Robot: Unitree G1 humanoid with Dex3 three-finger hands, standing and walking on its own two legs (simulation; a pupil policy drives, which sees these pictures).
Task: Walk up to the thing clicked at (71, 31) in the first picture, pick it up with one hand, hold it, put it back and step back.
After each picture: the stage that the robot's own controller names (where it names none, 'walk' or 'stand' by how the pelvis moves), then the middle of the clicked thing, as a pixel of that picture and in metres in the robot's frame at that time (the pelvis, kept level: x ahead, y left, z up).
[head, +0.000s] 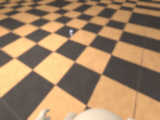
stand; (71, 32) +2.06 +0.53 -0.72
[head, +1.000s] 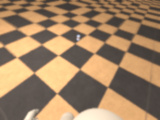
walk; (78, 37) +1.96 +0.22 -0.71
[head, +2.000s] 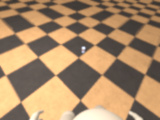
walk; (83, 49) +1.36 +0.08 -0.71
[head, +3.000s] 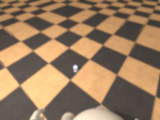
walk; (75, 68) +0.86 +0.20 -0.71
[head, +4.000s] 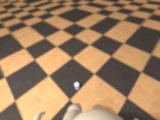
walk; (76, 85) +0.54 +0.21 -0.70
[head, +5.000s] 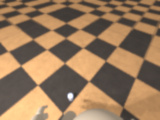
stand; (70, 97) +0.37 +0.20 -0.71
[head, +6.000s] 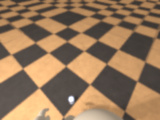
stand; (71, 100) +0.35 +0.20 -0.72
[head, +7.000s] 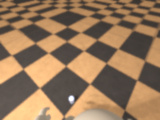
stand; (71, 99) +0.36 +0.20 -0.73
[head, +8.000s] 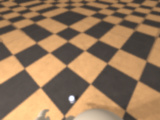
stand; (72, 99) +0.36 +0.20 -0.73
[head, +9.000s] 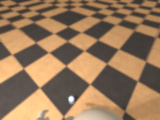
stand; (71, 100) +0.35 +0.20 -0.73
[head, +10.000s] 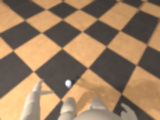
go down; (68, 83) +0.40 +0.19 -0.64
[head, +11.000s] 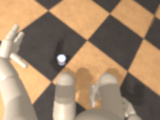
go down; (61, 60) +0.46 +0.20 -0.31
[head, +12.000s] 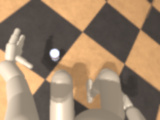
close in; (55, 55) +0.46 +0.20 -0.28
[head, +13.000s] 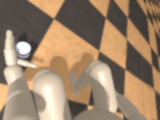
close; (23, 50) +0.46 +0.25 -0.24
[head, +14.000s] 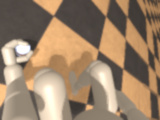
lift; (22, 49) +0.45 +0.25 -0.24
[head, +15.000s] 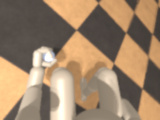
lift; (47, 57) +0.39 +0.23 -0.17
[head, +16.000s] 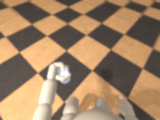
lift; (64, 75) +0.32 +0.17 -0.01
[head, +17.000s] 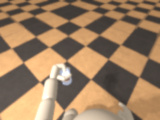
hold; (66, 76) +0.33 +0.17 -0.01
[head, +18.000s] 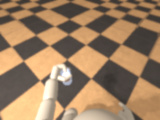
hold; (66, 77) +0.32 +0.17 -0.02
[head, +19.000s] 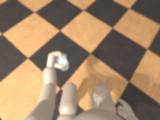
crouch; (63, 63) +0.41 +0.17 -0.09
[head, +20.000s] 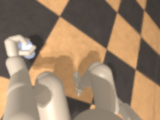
lower; (27, 50) +0.46 +0.24 -0.23
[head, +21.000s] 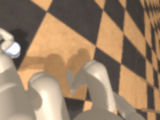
lower; (12, 50) +0.45 +0.26 -0.25
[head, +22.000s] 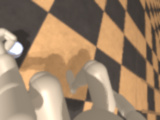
lower; (14, 50) +0.45 +0.26 -0.25
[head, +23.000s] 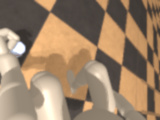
lower; (16, 49) +0.44 +0.25 -0.26
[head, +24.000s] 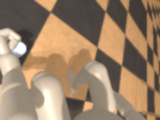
loosen; (17, 50) +0.44 +0.25 -0.26
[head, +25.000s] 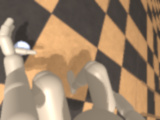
open; (20, 49) +0.45 +0.25 -0.26
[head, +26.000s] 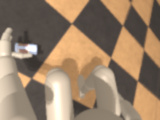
stand; (26, 49) +0.45 +0.32 -0.28
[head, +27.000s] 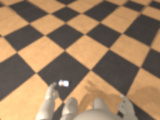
stand; (64, 83) +0.44 +0.27 -0.63
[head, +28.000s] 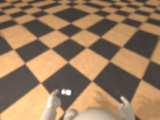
stand; (66, 92) +0.45 +0.27 -0.69
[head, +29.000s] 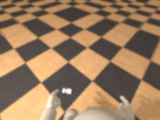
stand; (67, 90) +0.46 +0.26 -0.69
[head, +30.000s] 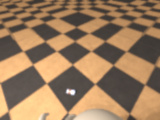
stand; (70, 91) +0.48 +0.26 -0.75
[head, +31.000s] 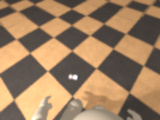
walk; (73, 77) +0.55 +0.21 -0.73
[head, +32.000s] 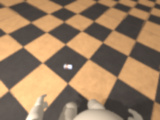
walk; (68, 66) +0.75 +0.27 -0.73
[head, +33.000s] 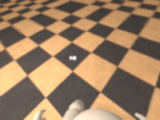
stand; (73, 58) +1.06 +0.39 -0.73
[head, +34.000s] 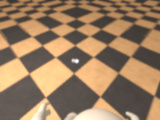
stand; (75, 61) +1.10 +0.27 -0.74
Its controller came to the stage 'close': yes
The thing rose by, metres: 0.71
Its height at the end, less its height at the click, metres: -0.02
